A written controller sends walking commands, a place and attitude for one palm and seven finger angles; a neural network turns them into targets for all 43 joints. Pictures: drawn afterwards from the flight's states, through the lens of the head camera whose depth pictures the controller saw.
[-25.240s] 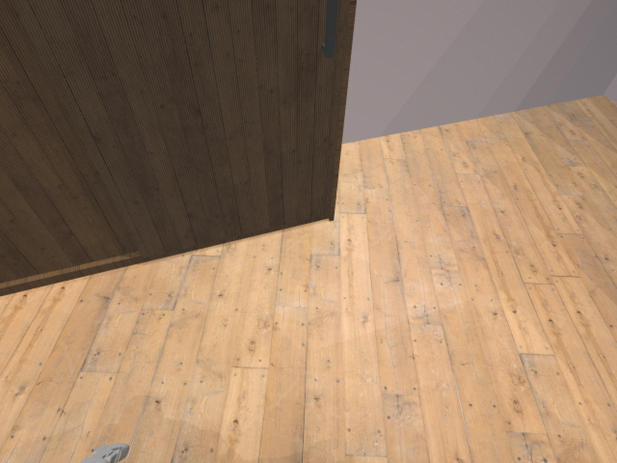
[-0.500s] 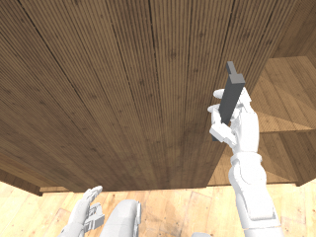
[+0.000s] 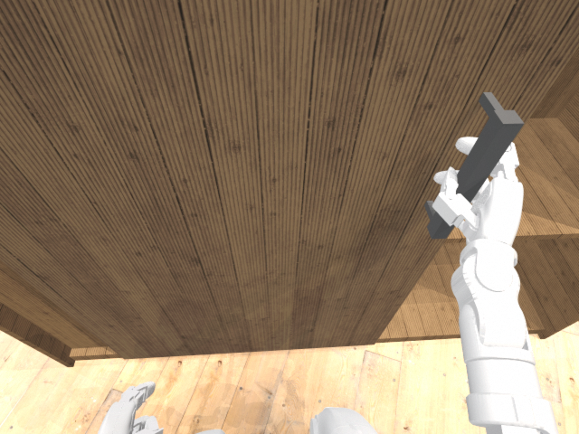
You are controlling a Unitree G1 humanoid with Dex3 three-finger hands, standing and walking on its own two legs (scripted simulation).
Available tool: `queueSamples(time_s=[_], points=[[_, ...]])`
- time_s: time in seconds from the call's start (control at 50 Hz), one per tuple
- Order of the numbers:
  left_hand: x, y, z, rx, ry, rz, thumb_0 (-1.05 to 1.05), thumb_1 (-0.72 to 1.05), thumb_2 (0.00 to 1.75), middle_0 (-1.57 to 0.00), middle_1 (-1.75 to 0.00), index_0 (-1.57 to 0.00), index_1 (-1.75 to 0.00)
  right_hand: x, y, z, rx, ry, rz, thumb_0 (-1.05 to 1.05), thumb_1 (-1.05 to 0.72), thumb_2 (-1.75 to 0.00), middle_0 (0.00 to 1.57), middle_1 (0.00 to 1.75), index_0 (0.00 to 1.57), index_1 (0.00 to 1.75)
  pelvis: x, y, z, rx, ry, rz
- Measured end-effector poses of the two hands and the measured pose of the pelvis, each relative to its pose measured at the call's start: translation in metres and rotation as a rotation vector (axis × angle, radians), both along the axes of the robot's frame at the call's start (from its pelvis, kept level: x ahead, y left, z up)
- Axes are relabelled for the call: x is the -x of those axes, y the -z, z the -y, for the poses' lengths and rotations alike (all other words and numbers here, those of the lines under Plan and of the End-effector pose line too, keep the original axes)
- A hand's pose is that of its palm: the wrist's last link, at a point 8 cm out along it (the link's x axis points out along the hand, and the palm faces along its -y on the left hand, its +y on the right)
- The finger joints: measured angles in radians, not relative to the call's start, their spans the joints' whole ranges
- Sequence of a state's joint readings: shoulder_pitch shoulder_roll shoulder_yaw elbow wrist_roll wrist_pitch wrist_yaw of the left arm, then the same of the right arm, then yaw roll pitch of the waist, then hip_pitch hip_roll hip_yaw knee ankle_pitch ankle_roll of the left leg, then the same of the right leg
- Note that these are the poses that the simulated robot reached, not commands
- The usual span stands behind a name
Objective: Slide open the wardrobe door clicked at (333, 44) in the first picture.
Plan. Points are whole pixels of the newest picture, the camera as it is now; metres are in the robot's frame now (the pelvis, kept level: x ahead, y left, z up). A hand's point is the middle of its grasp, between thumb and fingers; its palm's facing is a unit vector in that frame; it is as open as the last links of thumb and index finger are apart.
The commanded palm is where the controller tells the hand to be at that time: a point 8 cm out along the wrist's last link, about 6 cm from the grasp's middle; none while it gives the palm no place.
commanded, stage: step sideways, sliding the door along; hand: right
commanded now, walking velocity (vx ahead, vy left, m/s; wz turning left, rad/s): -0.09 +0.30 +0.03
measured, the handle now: (460, 174) +0.41 -0.23 +0.14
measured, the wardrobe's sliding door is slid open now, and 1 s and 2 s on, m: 0.61 0.61 0.60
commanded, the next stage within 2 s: stop walking and hold the door there in 0.12 s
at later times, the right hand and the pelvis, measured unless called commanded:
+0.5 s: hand (450, 199) +0.37 -0.21 +0.13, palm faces +0.45 +0.83 -0.32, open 6.1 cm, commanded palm +0.33 -0.24 +0.08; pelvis +0.06 +0.10 +0.03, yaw +4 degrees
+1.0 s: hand (443, 197) +0.37 -0.20 +0.13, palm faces +0.61 +0.76 -0.22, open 6.7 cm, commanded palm +0.33 -0.21 +0.08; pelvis +0.07 +0.12 +0.00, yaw +0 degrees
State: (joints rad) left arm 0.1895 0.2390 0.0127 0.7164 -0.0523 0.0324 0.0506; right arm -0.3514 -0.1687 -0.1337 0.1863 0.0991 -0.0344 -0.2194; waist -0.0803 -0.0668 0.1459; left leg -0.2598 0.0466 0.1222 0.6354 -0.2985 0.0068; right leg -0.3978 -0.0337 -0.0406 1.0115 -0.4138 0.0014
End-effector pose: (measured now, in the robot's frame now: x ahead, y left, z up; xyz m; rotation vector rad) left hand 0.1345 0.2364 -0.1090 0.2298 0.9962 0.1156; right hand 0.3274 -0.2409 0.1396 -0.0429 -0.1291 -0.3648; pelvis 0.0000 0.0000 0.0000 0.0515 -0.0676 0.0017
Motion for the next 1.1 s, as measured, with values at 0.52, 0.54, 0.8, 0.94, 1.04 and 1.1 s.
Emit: queueSamples(time_s=[0.52, 0.54, 0.8, 0.94, 1.04, 1.1], points=[[-0.099, -0.08, -0.102, -0.065, -0.002, 0.274, 0.0, 0.91, 0.9, -0.21, -0.3, -0.2, -0.3, 0.003, -0.008, 0.005, 0.3, 0.158, -0.155, -0.17, -0.59, -0.79, 0.44, 1.4, 0.35, 1.39, -0.06, -0.03, -0.111, -0.032, -0.075, -0.059], [-0.101, -0.073, -0.111, -0.058, -0.006, 0.265, 0.0, 0.91, 0.9, -0.21, -0.3, -0.2, -0.3, 0.003, -0.009, 0.003, 0.311, 0.187, -0.174, -0.19, -0.58, -0.79, 0.44, 1.4, 0.34, 1.39, -0.065, -0.029, -0.118, -0.03, -0.071, -0.06], [-0.123, 0.048, -0.206, -0.068, -0.003, 0.111, 0.01, 0.91, 0.9, -0.2, -0.3, -0.2, -0.3, 0.005, -0.003, -0.009, 0.363, 0.442, -0.112, -0.26, -0.53, -0.8, 0.45, 1.39, 0.28, 1.36, -0.085, 0.035, -0.149, 0.079, 0.052, 0.0], [-0.09, 0.002, -0.152, -0.056, -0.043, 0.176, 0.01, 0.91, 0.9, -0.2, -0.3, -0.2, -0.3, 0.003, 0.003, -0.004, 0.275, 0.322, -0.021, -0.21, -0.56, -0.81, 0.46, 1.4, 0.27, 1.35, -0.069, 0.017, -0.126, 0.11, 0.008, 0.032], [-0.066, -0.03, -0.11, 0.04, -0.064, 0.207, 0.01, 0.9, 0.9, -0.2, -0.3, -0.2, -0.3, 0.005, 0.0, -0.009, 0.184, 0.291, -0.076, -0.15, -0.64, -0.8, 0.41, 1.38, 0.21, 1.34, -0.068, -0.012, -0.119, 0.056, -0.007, 0.006], [-0.052, -0.039, -0.099, 0.052, -0.064, 0.189, 0.01, 0.9, 0.9, -0.2, -0.3, -0.2, -0.3, 0.006, -0.002, -0.009, 0.163, 0.263, -0.107, -0.13, -0.67, -0.79, 0.36, 1.35, 0.19, 1.33, -0.063, -0.022, -0.115, 0.035, -0.028, -0.03]])
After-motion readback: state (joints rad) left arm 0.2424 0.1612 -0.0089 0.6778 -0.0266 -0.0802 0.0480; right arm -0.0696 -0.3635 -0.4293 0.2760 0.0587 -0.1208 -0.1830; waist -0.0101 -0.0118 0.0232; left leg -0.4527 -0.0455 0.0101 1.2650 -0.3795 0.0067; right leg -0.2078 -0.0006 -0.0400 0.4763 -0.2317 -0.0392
